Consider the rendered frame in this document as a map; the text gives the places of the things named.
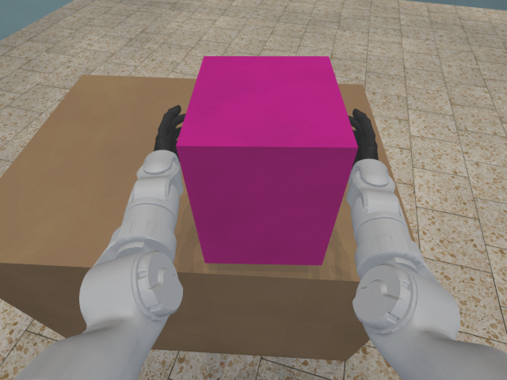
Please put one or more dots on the robot left upper arm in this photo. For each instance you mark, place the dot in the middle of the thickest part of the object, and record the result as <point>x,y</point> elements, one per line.
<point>125,303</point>

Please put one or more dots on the robot left forearm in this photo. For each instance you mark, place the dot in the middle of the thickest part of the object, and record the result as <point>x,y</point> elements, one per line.
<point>150,217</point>

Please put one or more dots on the robot left hand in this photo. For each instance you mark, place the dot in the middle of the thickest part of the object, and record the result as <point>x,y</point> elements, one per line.
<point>167,131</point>

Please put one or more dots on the robot right hand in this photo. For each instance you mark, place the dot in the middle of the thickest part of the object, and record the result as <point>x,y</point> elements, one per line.
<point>364,135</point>

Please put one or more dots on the pedestal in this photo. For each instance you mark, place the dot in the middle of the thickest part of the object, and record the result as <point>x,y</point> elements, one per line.
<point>65,194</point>

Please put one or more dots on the robot right forearm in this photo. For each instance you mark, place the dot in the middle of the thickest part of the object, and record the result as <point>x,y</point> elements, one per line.
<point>379,226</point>

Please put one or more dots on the carton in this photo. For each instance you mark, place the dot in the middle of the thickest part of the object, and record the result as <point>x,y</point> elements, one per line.
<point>266,149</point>

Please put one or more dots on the robot right upper arm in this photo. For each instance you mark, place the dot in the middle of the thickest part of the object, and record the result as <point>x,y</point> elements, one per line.
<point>413,323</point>

